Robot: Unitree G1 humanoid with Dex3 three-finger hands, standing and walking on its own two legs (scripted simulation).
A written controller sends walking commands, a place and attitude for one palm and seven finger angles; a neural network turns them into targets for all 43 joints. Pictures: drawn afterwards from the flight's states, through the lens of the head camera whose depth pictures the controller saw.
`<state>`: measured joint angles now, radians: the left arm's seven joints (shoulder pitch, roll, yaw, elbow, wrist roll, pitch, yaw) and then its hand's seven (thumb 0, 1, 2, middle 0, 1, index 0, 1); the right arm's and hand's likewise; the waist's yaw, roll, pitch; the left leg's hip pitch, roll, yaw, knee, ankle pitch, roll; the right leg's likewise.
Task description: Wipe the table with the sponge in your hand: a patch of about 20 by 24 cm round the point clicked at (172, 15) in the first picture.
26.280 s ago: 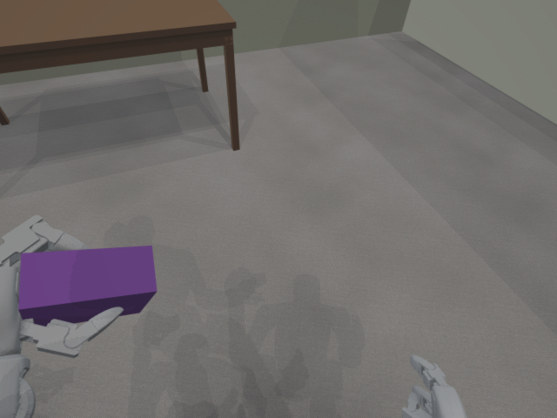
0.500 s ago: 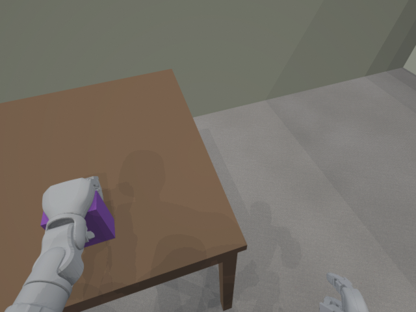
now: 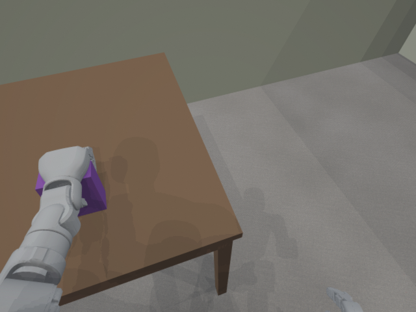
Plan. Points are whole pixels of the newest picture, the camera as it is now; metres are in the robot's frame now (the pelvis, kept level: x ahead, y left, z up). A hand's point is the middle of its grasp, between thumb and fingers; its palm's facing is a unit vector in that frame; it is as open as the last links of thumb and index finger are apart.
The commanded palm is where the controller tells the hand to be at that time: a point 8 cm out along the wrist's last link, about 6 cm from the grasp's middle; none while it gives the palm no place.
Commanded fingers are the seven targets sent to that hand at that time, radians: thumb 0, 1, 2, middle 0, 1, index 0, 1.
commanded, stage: wipe forward along the first lane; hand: left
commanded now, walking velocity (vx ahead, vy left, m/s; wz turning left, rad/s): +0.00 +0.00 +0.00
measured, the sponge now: (77, 196) +0.34 +0.33 -0.01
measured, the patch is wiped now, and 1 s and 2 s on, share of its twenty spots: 0.30 0.45 0.55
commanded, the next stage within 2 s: slide across to the middle lane in 0.38 s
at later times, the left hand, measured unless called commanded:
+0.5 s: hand (77, 159) +0.41 +0.34 +0.03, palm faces -0.15 +0.03 -0.99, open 9.5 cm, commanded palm +0.40 +0.32 +0.07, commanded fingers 0.00 0.10 1.30 -1.20 -1.60 -1.20 -1.60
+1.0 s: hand (97, 156) +0.42 +0.30 +0.03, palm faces -0.08 +0.00 -1.00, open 9.5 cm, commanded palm +0.41 +0.27 +0.08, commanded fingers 0.00 0.10 1.30 -1.20 -1.60 -1.20 -1.60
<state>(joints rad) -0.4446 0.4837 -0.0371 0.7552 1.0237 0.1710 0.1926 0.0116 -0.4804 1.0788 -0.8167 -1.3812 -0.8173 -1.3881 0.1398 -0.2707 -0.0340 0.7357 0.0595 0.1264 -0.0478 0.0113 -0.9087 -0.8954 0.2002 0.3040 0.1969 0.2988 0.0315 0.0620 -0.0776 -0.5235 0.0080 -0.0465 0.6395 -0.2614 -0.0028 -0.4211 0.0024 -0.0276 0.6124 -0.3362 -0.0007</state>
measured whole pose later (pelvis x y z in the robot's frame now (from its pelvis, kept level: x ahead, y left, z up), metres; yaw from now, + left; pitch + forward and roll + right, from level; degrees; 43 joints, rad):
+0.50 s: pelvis +0.00 +0.01 -0.01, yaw -2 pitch +13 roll -2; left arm -0.64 0.59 0.03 1.02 1.05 0.09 0.22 0.02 -0.49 1.09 -0.82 -1.38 -0.82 -1.40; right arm 0.24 -0.29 -0.05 0.76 0.07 0.14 -0.02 0.01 -0.91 -0.90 0.20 0.30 0.20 0.30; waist -0.04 0.05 -0.11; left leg -0.65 0.03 -0.03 0.71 -0.29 0.00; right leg -0.54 0.02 -0.01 0.65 -0.34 0.01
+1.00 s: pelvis +0.02 +0.02 +0.00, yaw -1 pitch +11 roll -2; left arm -0.61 0.42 -0.11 0.91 1.01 0.22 0.27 0.00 -0.47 1.09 -0.79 -1.42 -0.79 -1.43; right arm 0.17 -0.25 -0.05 0.75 0.06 0.16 0.00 0.01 -0.91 -0.90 0.20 0.30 0.20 0.30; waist 0.00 0.06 -0.12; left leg -0.55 0.00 -0.02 0.65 -0.29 0.02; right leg -0.43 -0.01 0.00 0.57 -0.33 0.02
